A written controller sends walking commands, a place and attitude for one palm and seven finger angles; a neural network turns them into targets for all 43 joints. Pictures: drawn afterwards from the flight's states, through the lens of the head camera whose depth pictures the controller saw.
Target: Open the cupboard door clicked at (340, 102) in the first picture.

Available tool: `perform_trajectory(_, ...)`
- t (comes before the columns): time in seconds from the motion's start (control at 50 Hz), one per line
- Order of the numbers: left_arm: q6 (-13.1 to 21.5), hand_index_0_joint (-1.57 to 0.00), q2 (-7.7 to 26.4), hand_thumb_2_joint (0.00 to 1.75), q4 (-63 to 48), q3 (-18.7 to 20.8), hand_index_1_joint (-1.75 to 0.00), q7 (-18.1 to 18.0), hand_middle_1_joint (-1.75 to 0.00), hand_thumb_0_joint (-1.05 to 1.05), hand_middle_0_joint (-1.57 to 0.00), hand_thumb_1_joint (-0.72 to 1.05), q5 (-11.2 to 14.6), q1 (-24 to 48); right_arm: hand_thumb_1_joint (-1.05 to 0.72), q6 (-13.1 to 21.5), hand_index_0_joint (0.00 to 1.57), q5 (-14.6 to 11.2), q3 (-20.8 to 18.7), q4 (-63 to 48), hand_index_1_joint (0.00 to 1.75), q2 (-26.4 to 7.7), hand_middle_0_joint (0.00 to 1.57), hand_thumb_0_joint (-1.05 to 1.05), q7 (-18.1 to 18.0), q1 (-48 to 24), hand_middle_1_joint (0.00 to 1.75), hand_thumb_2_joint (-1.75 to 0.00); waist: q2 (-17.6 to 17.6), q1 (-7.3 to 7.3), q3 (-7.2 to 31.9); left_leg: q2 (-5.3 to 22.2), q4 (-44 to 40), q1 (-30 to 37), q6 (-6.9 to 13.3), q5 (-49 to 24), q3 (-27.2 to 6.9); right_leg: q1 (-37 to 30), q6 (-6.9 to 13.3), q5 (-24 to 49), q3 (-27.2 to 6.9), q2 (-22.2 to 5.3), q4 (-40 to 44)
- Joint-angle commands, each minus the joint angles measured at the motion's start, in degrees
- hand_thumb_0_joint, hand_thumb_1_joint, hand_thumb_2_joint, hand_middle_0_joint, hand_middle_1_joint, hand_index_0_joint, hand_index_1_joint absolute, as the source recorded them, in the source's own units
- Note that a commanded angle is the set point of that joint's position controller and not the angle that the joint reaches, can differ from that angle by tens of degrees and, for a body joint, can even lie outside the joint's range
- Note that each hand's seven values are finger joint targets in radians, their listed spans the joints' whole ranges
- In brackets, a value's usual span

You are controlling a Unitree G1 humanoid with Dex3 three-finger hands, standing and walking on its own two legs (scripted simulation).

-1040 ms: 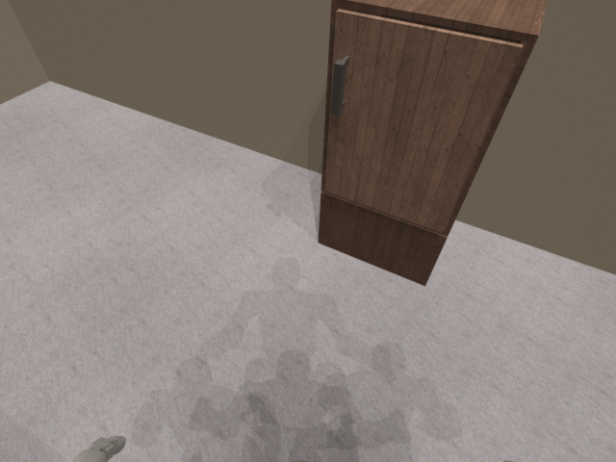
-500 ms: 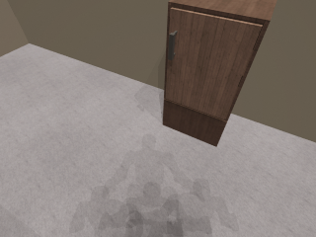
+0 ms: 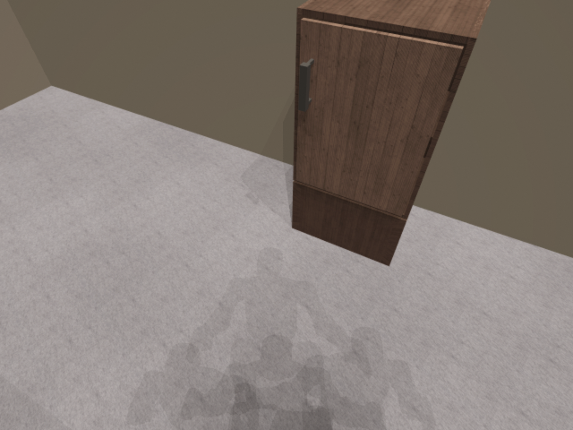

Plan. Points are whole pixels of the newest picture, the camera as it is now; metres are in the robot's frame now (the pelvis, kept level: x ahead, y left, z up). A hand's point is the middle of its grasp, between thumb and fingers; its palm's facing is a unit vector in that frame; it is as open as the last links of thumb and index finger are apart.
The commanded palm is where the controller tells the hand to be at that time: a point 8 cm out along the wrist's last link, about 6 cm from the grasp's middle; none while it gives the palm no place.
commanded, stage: look at it before walking up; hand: left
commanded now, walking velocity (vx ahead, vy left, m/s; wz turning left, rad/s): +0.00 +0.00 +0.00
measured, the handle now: (307, 85) +1.05 +0.00 -0.02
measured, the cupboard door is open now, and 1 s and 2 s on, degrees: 0 0 0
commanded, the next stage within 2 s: turn to face it in 0.40 s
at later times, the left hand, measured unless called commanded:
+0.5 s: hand out of the picture +0.08 +0.25 -0.15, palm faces -0.02 -0.94 -0.34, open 7.4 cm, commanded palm none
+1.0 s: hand out of the picture +0.07 +0.16 -0.18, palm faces -0.17 -0.94 -0.29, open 7.4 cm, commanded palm none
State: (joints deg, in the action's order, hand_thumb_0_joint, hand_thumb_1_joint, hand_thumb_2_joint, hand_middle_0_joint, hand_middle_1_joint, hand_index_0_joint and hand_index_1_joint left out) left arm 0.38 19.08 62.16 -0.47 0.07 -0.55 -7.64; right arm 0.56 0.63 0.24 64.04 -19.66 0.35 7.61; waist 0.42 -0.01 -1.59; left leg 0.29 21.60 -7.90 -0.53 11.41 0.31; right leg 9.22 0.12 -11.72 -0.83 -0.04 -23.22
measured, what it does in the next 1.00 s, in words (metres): stands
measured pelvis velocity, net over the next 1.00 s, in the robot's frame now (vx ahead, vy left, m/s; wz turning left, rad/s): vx -0.02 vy -0.03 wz -0.22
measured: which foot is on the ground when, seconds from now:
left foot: down 0.00-0.92, up 0.94-1.00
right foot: down 0.00-1.00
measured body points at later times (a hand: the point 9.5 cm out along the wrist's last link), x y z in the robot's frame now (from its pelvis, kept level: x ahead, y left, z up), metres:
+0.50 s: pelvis +0.01 +0.00 +0.00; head +0.01 -0.01 +0.45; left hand +0.08 +0.30 -0.13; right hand +0.09 -0.30 -0.13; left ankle +0.01 +0.13 -0.74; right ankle +0.01 -0.12 -0.74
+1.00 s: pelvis -0.02 -0.03 -0.03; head +0.02 -0.07 +0.42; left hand +0.07 +0.21 -0.16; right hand +0.01 -0.29 -0.19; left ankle -0.01 +0.12 -0.70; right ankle -0.02 -0.11 -0.74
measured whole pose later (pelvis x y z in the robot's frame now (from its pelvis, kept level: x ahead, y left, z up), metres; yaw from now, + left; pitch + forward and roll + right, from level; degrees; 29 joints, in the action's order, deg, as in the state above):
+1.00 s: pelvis -0.02 -0.03 -0.03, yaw -12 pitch -1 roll +2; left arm -1.8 11.4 54.0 1.8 0.1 -1.3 -14.0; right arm -3.5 0.7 -2.9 56.5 -13.7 -0.8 8.7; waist 2.4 1.5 -6.1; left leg 4.2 55.5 -22.1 -2.8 27.9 3.2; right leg 19.4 3.9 -20.2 1.1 1.9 -40.9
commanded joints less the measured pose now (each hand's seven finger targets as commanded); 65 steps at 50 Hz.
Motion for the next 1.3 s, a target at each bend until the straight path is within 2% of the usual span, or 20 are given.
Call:
perform_trajectory(0.0,1.2,-0.2,12.4,0.9,-3.9,2.6,-0.3,-0.7,-0.3,0.0,-0.2,0.9,-0.1,3.0,-0.9,1.4,0.2,0.0,-2.2,-3.8,0.3,-11.6,0.2,0.0,-1.0,-3.0,0.3,-0.9,-1.1,-0.04,2.4,6.3,-4.3,-0.7,2.1,-3.2,-6.0,0.2,1.8,2.3,-6.4,-6.7,5.2)
perform_trajectory(0.44,1.4,-0.2,12.4,0.9,-3.5,2.6,-0.3,-0.8,-0.3,0.0,-0.2,0.9,-0.1,2.5,-0.9,1.4,0.2,-0.2,-2.2,-3.8,0.3,-11.8,0.2,0.0,-1.2,-3.6,0.3,-0.9,-0.7,-0.03,4.0,6.7,-3.9,1.7,1.9,-7.8,-5.5,-1.6,1.9,9.3,-6.0,-6.8,4.7)
perform_trajectory(0.52,1.0,-0.2,12.4,0.9,-4.0,2.8,-0.3,-0.6,-0.3,0.0,-0.2,0.9,-0.1,3.1,-0.9,1.4,0.2,-0.1,-2.4,-3.9,0.3,-11.8,0.2,0.0,-1.4,-3.4,0.3,-0.9,-0.6,-0.1,2.3,7.0,-3.4,1.9,1.8,-7.1,-4.4,0.2,2.0,10.0,-6.6,-6.4,4.3)
perform_trajectory(0.58,-0.9,-0.2,6.4,0.9,-4.2,2.1,-0.3,-0.9,-0.3,0.0,-0.2,0.9,-0.1,-0.6,-0.9,0.1,0.2,0.0,-1.6,-4.2,0.3,-5.0,0.2,0.0,-1.7,0.2,0.3,-0.9,-1.3,-0.31,2.0,7.2,0.2,1.5,0.7,-6.8,-1.4,2.9,1.5,13.4,-7.8,-6.2,1.2)
perform_trajectory(0.66,-2.0,-0.2,6.7,0.9,-7.1,3.1,-0.3,-0.7,-0.3,0.0,-0.2,0.9,-0.4,-1.7,-0.9,-0.9,0.2,0.1,-3.0,-7.2,0.3,-5.8,0.2,0.0,-2.2,1.6,0.3,-0.9,-0.9,-0.6,2.5,8.7,3.0,1.1,1.1,-5.4,-0.2,7.0,1.7,14.6,-8.9,-4.7,-3.8)
perform_trajectory(0.7,-2.4,-0.2,6.1,0.9,-8.6,3.5,-0.3,-0.4,-0.3,0.0,-0.2,0.9,-0.5,-1.8,-0.9,-1.1,0.2,0.2,-3.7,-8.6,0.3,-6.4,0.2,0.0,-2.3,1.4,0.3,-0.9,1.1,-0.66,2.1,10.6,2.4,0.7,1.9,-3.6,-1.1,9.8,1.4,12.6,-8.2,-2.9,-7.5)
perform_trajectory(0.74,-2.6,-0.2,4.6,0.9,-9.8,3.6,-0.3,-0.1,-0.3,0.0,-0.2,0.9,-0.5,-2.4,-0.9,-1.1,0.2,0.2,-4.5,-10.0,0.3,-7.2,0.2,0.0,-2.3,1.0,0.3,-0.9,5.8,-0.47,2.8,14.8,0.3,0.8,4.4,-5.5,-4.0,12.2,0.4,7.5,-4.9,-0.3,-15.8)
perform_trajectory(0.78,-3.1,-0.2,2.8,0.9,-11.2,4.1,-0.3,0.2,-0.3,0.0,-0.2,0.9,-0.5,-2.7,-0.9,-0.6,0.2,0.3,-4.9,-10.9,0.3,-7.1,0.2,0.0,-2.2,0.5,0.3,-0.9,10.9,-0.22,2.0,21.0,-2.6,-0.5,9.5,-13.7,-6.3,14.6,-1.1,-15.0,-0.3,0.5,-28.2)
perform_trajectory(0.8,-3.2,-0.2,2.3,0.9,-11.4,4.3,-0.3,0.2,-0.3,0.0,-0.2,0.9,-0.5,-3.5,-0.9,-0.5,0.2,0.4,-5.0,-11.7,0.3,-6.7,0.2,0.0,-2.3,-0.6,0.3,-0.9,11.0,0.54,1.9,22.1,-1.7,-1.5,10.6,-16.7,-5.5,14.2,-1.1,-17.6,-0.9,-0.9,-30.1)
perform_trajectory(0.82,-3.3,-0.2,2.0,0.9,-11.6,4.5,-0.3,0.4,-0.3,0.0,-0.2,0.9,-0.5,-4.7,-0.9,-0.5,0.2,0.6,-5.2,-12.3,0.3,-6.4,0.2,0.0,-2.3,-1.8,0.3,-0.9,10.6,1.23,1.7,22.0,0.1,-3.2,10.1,-17.6,-3.4,12.3,-0.8,-17.8,-1.1,-2.3,-28.5)
perform_trajectory(0.86,-2.8,-0.2,1.1,0.9,-10.6,4.9,-0.3,0.7,-0.3,0.0,-0.2,0.9,-0.7,-10.1,-0.9,-0.9,0.2,0.7,-5.6,-13.2,0.3,-6.2,0.2,0.0,-2.2,-4.2,0.3,-0.9,6.6,4.17,2.5,18.6,8.6,-7.1,5.8,-13.0,2.1,4.4,-0.6,-8.9,1.2,-2.4,-17.5)
perform_trajectory(0.88,-2.2,-0.2,2.7,0.9,-9.7,5.5,-0.3,0.5,-0.3,0.0,-0.2,0.9,-1.0,-13.7,-0.9,-1.4,0.2,0.4,-5.5,-13.3,0.3,-4.9,0.2,0.0,-2.0,-4.4,0.3,-0.9,-0.3,5.91,2.3,13.7,18.9,-11.5,1.8,-4.2,6.1,-0.2,-0.5,2.0,-1.3,-3.6,-6.6)
perform_trajectory(0.9,-1.0,-0.2,9.1,0.9,-10.1,6.5,-0.3,-0.4,-0.3,0.0,-0.2,0.9,-1.9,-14.4,-0.9,-1.8,0.2,0.1,-4.6,-14.7,0.3,0.5,0.2,0.0,-1.7,-1.5,0.3,-0.9,-21.8,4.8,1.2,3.4,35.0,-24.1,-2.6,19.7,9.0,-2.5,2.8,14.7,-24.6,-16.5,4.5)
perform_trajectory(0.92,-1.2,-0.2,9.7,0.9,-10.4,6.2,-0.3,-1.1,-0.3,0.0,-0.2,0.9,-0.8,-15.3,-0.9,-2.2,0.2,-0.1,-4.5,-15.7,0.3,0.1,0.2,0.0,-1.9,-2.9,0.3,-0.9,-18.5,5.07,1.4,1.6,41.3,-24.0,-2.2,23.7,0.7,1.8,7.0,20.3,-31.7,-20.8,7.8)
perform_trajectory(0.94,-1.3,-0.2,9.0,0.9,-11.0,6.1,-0.3,-1.3,-0.3,0.0,-0.2,0.9,-0.7,-12.5,-0.9,-2.4,0.2,-0.1,-4.8,-15.0,0.3,-0.3,0.2,0.0,-1.7,-1.0,0.3,-0.9,-13.0,2.74,1.2,3.3,43.5,-23.4,-1.9,19.9,-1.5,2.2,9.8,15.0,-26.2,-20.2,7.2)
perform_trajectory(0.96,-1.2,-0.2,7.2,0.9,-12.0,6.4,-0.3,-1.4,-0.3,0.0,-0.2,0.9,-0.8,-10.5,-0.9,-2.3,0.2,0.0,-4.8,-14.3,0.3,0.1,0.2,0.0,-1.7,-2.0,0.3,-0.9,-12.3,2.76,0.8,3.5,45.5,-24.4,-1.7,17.1,-2.3,4.1,8.8,9.1,-27.2,-17.2,7.6)
perform_trajectory(0.98,-1.0,-0.2,5.8,0.9,-12.4,6.0,-0.3,-1.4,-0.3,0.0,-0.2,0.9,-0.7,-7.9,-0.9,-2.3,0.2,0.0,-4.9,-13.3,0.3,-0.4,0.2,0.0,-1.6,-1.3,0.3,-0.9,-9.9,1.6,0.4,3.7,46.7,-24.6,-1.9,13.0,-2.8,3.6,8.1,7.4,-24.6,-15.1,7.2)
perform_trajectory(1.04,-0.3,-0.2,3.0,0.9,-12.2,5.6,-0.3,-1.5,-0.3,0.0,-0.2,0.9,-0.2,-7.6,-0.9,-2.2,0.2,0.3,-4.9,-11.2,0.3,0.7,0.2,0.0,-1.6,2.0,0.3,-0.9,-5.5,0.39,4.1,3.7,45.2,-23.8,-2.8,7.1,-2.3,-0.9,6.6,14.2,-18.4,-11.5,5.0)
perform_trajectory(1.18,-0.4,-0.2,1.5,0.9,-10.5,5.8,-0.3,-1.7,-0.3,0.0,-0.2,0.9,-0.6,-12.2,-0.9,-2.3,0.2,0.5,-4.4,-11.3,0.3,2.0,0.2,0.0,-2.2,0.7,0.3,-0.9,-5.7,2.09,5.9,2.8,39.0,-24.6,-3.6,8.2,-2.2,-5.9,8.3,17.6,-19.4,-10.8,4.5)
perform_trajectory(1.28,-0.7,-0.2,2.2,0.9,-10.3,6.1,-0.3,-1.7,-0.3,0.0,-0.2,0.9,-1.2,-11.8,-0.9,-1.8,0.2,0.1,-4.1,-11.8,0.3,2.7,0.2,0.0,-2.3,0.2,0.3,-0.9,-7.0,2.32,4.5,2.3,29.7,-19.8,-2.8,11.5,-1.5,-2.5,11.2,15.8,-21.8,-11.4,5.3)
